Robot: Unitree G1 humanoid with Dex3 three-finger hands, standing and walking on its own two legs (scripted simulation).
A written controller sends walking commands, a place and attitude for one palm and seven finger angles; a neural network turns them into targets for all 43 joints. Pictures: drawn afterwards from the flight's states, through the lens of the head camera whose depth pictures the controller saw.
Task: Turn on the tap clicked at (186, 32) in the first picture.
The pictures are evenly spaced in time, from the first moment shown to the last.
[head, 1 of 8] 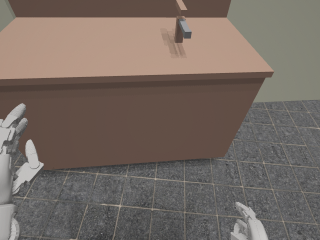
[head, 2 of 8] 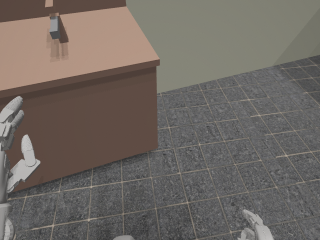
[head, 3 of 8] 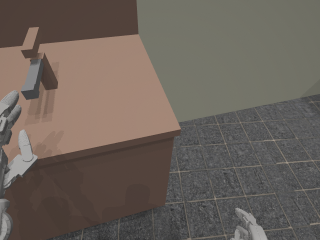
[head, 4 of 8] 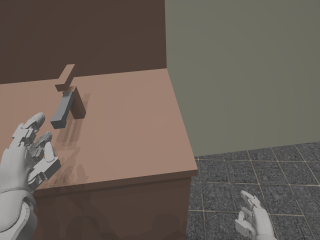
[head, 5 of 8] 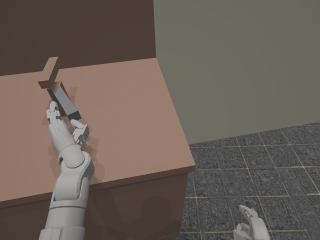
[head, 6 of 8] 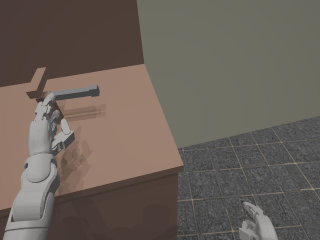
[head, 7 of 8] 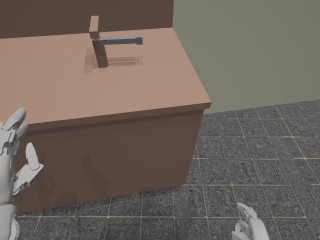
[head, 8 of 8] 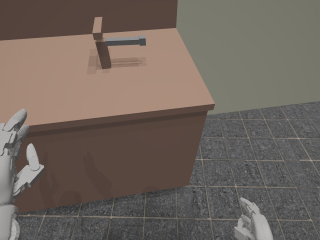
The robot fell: no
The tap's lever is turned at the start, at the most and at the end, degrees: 0 86 86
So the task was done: yes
